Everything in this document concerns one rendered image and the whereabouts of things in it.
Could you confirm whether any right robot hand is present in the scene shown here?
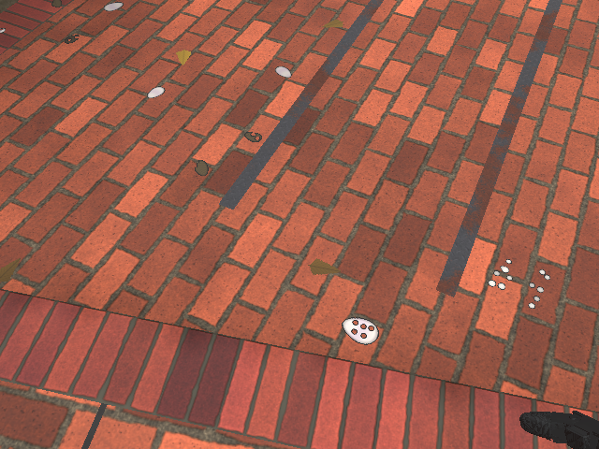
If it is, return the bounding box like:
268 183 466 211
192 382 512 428
519 411 599 449

